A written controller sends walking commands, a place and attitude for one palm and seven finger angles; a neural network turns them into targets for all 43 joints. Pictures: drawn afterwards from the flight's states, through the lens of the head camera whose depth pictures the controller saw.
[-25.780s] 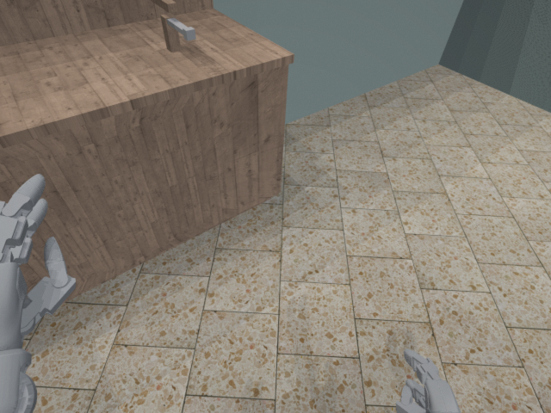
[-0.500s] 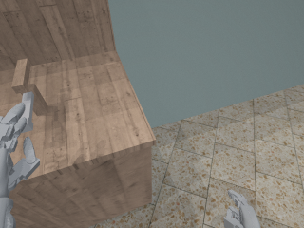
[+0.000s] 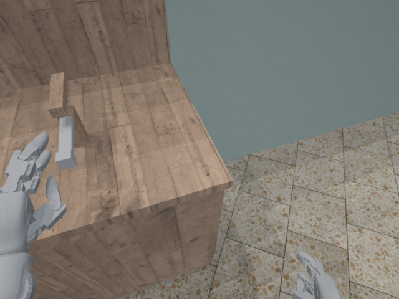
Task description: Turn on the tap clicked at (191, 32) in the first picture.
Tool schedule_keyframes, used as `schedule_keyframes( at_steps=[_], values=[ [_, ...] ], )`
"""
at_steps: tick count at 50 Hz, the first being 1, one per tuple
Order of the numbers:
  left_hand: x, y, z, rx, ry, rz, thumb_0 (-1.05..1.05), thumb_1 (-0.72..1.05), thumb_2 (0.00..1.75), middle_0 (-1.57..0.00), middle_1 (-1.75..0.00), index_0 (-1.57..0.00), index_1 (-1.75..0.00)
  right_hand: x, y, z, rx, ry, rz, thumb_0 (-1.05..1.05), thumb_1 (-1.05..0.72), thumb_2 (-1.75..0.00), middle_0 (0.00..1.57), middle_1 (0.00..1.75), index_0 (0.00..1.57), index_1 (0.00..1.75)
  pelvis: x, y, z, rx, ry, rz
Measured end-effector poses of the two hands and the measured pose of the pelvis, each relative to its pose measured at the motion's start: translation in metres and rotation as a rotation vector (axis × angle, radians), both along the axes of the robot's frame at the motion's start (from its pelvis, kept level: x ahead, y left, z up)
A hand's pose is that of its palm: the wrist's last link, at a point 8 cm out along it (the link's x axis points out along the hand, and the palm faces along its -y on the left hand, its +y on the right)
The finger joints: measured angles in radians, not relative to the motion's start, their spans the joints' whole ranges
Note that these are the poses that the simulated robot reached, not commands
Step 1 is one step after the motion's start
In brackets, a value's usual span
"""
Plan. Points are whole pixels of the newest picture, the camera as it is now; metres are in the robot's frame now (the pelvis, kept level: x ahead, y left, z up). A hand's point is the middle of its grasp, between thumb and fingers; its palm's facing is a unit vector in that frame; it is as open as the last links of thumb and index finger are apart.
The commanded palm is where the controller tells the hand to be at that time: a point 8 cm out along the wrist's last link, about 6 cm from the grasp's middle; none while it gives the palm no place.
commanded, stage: come to a stop and stand still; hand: left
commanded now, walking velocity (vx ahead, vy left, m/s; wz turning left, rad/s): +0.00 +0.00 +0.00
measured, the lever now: (66, 159) +0.34 +0.30 +0.10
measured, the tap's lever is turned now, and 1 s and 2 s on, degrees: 0 0 0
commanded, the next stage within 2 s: look again from close up in 0.58 s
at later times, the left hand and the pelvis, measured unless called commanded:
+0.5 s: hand (16, 180) +0.25 +0.31 +0.16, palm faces +0.37 -0.86 -0.36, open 7.4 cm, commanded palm +0.18 +0.34 +0.18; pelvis +0.03 +0.06 +0.00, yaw +1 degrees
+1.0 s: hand (8, 200) +0.22 +0.31 +0.15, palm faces +0.41 -0.85 -0.32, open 7.4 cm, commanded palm +0.16 +0.34 +0.18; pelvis +0.00 +0.06 -0.01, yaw +0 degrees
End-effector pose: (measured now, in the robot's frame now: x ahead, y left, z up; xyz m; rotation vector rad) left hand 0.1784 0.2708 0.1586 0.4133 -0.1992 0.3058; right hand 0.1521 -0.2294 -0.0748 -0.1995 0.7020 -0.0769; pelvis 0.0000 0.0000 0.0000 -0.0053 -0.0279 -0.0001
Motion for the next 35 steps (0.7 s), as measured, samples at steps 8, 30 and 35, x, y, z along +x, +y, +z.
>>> schedule_keyframes(
  at_steps=[8, 30, 35],
  values=[
    [0.005, 0.058, 0.0, 0.018, -0.079, 0.061, 0.01, 0.88, 0.89, -0.21, -0.31, -0.21, -0.31, 0.004, 0.035, 0.009, -0.065, 0.041, 0.035, 0.01, -0.9, -0.9, 0.2, 0.3, 0.2, 0.3, 0.011, 0.022, -0.001, -0.012, 0.002, 0.018],
    [0.02, 0.09, 0.012, 0.034, -0.134, 0.042, 0.01, 0.89, 0.89, -0.21, -0.31, -0.21, -0.3, 0.05, 0.086, 0.011, -0.038, 0.005, 0.068, 0.01, -0.9, -0.9, 0.2, 0.3, 0.2, 0.3, 0.025, 0.063, -0.006, -0.043, -0.008, 0.017],
    [0.013, 0.084, 0.014, 0.021, -0.132, 0.044, 0.01, 0.89, 0.89, -0.21, -0.31, -0.21, -0.3, 0.043, 0.081, 0.009, -0.047, 0.024, 0.061, 0.01, -0.9, -0.9, 0.2, 0.3, 0.2, 0.3, 0.023, 0.063, -0.005, -0.023, -0.022, 0.019]
  ],
)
